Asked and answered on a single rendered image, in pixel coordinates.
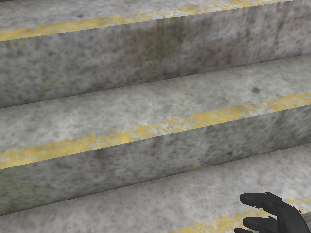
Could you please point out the right robot hand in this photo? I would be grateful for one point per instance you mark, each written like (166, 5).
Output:
(289, 219)

